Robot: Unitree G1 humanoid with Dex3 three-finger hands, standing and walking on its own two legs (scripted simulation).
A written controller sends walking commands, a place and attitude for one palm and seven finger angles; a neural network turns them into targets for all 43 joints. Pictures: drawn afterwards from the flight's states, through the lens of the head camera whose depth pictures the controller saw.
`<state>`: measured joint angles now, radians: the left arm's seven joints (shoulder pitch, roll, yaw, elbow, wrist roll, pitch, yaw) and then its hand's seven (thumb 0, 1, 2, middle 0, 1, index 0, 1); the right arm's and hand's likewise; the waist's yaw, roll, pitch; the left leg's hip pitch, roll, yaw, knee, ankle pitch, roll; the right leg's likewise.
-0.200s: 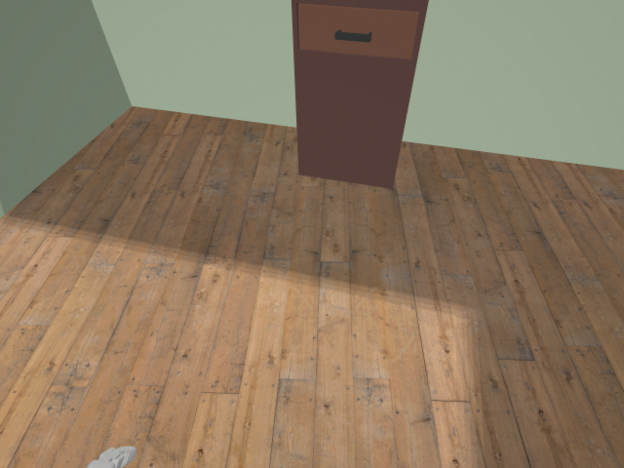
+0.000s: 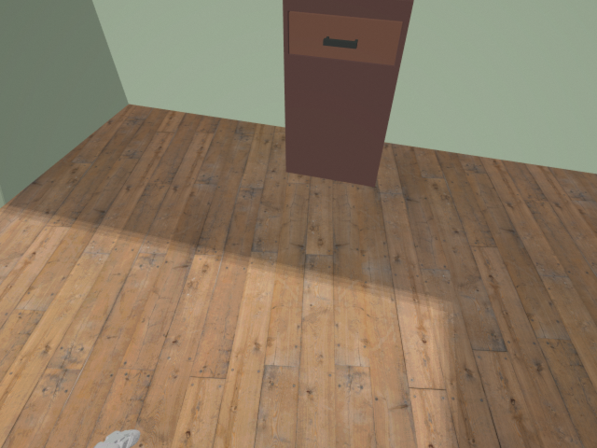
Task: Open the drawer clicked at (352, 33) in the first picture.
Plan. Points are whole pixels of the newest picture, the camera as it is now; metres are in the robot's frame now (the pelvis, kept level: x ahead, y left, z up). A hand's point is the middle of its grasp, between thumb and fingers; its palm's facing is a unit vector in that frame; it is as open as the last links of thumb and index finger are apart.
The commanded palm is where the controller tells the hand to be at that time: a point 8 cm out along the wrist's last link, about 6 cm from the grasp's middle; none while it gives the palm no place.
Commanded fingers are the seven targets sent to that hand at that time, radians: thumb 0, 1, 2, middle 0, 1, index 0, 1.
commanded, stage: stand and wait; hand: left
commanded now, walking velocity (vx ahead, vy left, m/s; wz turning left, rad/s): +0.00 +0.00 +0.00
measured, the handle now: (340, 41) +1.57 -0.09 -0.04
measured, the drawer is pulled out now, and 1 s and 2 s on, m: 0.00 0.00 0.00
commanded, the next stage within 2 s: look at it before walking up in 0.62 s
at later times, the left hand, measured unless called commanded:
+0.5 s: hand out of the picture +0.05 +0.26 -0.15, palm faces -0.02 -0.94 -0.33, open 7.4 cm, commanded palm none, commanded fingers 0.00 0.90 0.90 -0.20 -0.30 -0.20 -0.30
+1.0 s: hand out of the picture +0.05 +0.26 -0.15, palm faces -0.03 -0.94 -0.33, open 7.4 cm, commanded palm none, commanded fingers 0.00 0.90 0.90 -0.20 -0.30 -0.20 -0.30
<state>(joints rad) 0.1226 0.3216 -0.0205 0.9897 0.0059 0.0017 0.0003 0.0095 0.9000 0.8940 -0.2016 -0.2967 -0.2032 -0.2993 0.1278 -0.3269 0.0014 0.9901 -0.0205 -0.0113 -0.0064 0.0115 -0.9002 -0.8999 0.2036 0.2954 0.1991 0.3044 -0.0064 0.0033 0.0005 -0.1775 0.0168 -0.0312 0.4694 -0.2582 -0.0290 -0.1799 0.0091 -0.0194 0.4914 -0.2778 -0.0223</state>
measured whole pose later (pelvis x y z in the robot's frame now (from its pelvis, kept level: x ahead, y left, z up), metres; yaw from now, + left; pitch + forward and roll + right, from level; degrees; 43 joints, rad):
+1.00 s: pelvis -0.02 +0.01 +0.01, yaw +0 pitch -2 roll +0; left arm 0.14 0.34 -0.01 1.09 0.01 0.00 0.00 0.01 0.90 0.89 -0.20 -0.30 -0.20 -0.30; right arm 0.14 -0.34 0.00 1.10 -0.01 -0.02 0.00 0.01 -0.90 -0.90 0.20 0.30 0.20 0.30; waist 0.00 0.00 0.03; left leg -0.16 0.00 -0.03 0.38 -0.19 -0.01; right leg -0.16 -0.01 -0.02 0.39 -0.20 0.00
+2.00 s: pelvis +0.17 -0.03 -0.03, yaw -8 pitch -1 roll +0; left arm 0.15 0.21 0.06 0.99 0.02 -0.06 -0.02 0.01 0.91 0.89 -0.20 -0.30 -0.20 -0.30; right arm 0.53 -0.14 -0.02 1.23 -0.01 -0.05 -0.01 0.01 -0.90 -0.90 0.20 0.30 0.20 0.30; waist -0.04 0.02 0.10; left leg -0.05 0.12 0.09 0.81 -0.54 -0.02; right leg -0.44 -0.04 -0.14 0.69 -0.20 -0.06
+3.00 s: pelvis +0.60 -0.11 -0.01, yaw -14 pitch -1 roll +0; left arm 0.15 0.15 0.05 1.02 0.02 -0.07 0.00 0.00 0.91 0.89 -0.20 -0.30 -0.20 -0.30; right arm 0.39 -0.13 -0.05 1.17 -0.01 -0.03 -0.01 0.01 -0.91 -0.90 0.20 0.29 0.20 0.30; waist -0.04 0.03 0.07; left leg -0.34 0.13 0.08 1.26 -0.40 0.00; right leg -0.35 -0.03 -0.18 0.61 -0.24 -0.06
